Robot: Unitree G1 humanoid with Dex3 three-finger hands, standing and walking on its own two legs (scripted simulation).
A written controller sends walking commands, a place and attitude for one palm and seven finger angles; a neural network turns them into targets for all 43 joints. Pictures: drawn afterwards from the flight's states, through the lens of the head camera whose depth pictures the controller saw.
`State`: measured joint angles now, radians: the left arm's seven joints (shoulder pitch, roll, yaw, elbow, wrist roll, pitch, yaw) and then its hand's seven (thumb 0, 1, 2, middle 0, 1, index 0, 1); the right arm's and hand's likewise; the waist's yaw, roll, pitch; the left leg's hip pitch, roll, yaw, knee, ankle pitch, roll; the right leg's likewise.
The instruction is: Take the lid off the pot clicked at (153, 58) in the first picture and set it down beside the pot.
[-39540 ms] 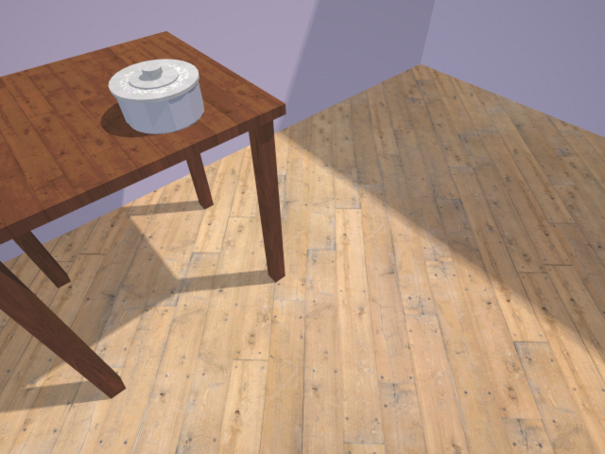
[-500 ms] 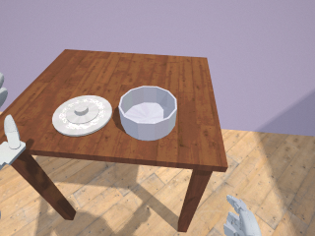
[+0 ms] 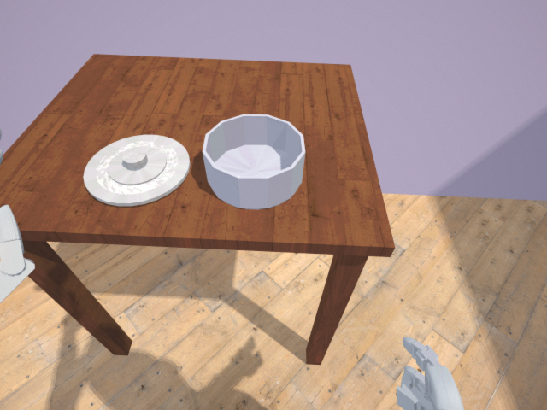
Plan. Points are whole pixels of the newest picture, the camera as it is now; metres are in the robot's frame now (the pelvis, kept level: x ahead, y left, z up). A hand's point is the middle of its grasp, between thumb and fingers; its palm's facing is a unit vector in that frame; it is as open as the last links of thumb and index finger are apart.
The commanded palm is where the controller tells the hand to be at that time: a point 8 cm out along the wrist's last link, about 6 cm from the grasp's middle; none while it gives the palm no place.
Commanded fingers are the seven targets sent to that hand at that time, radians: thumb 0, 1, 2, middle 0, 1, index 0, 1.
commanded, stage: step back with the hand held close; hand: left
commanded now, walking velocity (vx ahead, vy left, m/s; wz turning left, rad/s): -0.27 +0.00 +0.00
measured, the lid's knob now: (135, 158) +0.53 +0.30 +0.05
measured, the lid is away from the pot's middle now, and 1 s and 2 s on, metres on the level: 0.23 0.23 0.23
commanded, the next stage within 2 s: stop stepping back and stand still in 0.84 s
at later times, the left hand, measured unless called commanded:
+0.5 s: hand out of the picture +0.12 +0.24 +0.22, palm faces +0.34 -0.82 -0.46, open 7.4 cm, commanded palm +0.05 +0.29 +0.23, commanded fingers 0.00 0.90 0.90 -0.20 -0.30 -0.20 -0.30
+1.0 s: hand out of the picture +0.02 +0.30 +0.19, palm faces +0.33 -0.88 -0.33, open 7.4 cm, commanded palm -0.09 +0.34 +0.23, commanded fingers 0.00 0.90 0.90 -0.20 -0.30 -0.20 -0.30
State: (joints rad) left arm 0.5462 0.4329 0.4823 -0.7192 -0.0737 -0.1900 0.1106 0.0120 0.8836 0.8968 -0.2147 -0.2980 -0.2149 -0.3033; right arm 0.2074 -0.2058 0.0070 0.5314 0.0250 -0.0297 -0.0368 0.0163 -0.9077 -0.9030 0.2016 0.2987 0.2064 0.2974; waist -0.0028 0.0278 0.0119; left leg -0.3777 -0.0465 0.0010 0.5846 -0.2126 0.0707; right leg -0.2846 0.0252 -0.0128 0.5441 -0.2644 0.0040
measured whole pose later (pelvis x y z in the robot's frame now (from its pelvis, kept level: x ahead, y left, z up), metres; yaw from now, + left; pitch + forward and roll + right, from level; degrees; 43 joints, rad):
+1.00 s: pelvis -0.22 +0.06 -0.02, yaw +0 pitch +0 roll -8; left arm 0.35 0.46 0.42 -0.61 -0.09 -0.18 0.10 0.01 0.89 0.90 -0.21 -0.30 -0.21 -0.30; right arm 0.17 -0.19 -0.02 0.58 -0.01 -0.10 -0.02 0.02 -0.91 -0.90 0.20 0.30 0.20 0.30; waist -0.05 0.03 0.05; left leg -0.59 0.01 0.00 0.43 0.03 0.06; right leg -0.37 0.15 0.00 1.04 -0.56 -0.02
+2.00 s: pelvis -0.32 +0.14 +0.01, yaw +5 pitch +2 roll +0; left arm 0.17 0.14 0.04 0.64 0.03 0.13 -0.02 0.01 0.91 0.90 -0.19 -0.29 -0.19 -0.30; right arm 0.40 -0.17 0.00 0.79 -0.03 -0.03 -0.02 0.01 -0.91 -0.90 0.20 0.30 0.21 0.30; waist -0.12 -0.10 -0.03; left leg -0.20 -0.08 0.00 0.41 -0.25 0.08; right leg -0.79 -0.02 0.06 1.37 -0.24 0.04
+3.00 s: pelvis -0.16 +0.08 +0.00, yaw +3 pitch +1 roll +1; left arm 0.14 0.18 0.05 1.07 0.01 0.03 0.05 0.00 0.91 0.90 -0.20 -0.30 -0.20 -0.30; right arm 0.28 -0.13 -0.05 0.98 -0.01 0.03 -0.05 0.01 -0.91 -0.90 0.20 0.30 0.20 0.30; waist -0.03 0.00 0.09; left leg -0.15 0.01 0.06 0.52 -0.38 0.00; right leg -0.26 -0.01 0.02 0.60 -0.32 -0.01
